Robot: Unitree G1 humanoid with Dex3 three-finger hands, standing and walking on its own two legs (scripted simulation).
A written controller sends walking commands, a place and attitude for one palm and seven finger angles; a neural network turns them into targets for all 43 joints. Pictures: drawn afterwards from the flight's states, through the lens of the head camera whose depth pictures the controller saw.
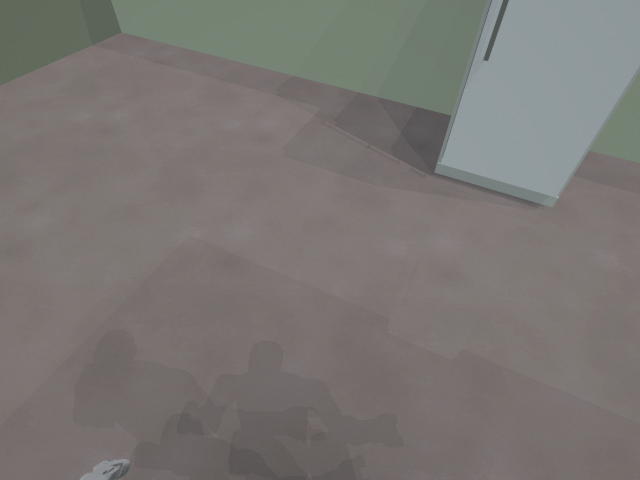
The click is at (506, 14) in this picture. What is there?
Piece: fridge door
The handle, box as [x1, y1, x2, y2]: [483, 0, 508, 60]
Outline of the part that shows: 508,0 503,0 483,59 485,60 488,59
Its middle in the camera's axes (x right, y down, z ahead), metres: +0.65 -0.86 +1.31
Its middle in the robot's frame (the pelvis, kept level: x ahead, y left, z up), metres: +1.60 -0.57 +0.10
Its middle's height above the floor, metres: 0.87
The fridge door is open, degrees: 0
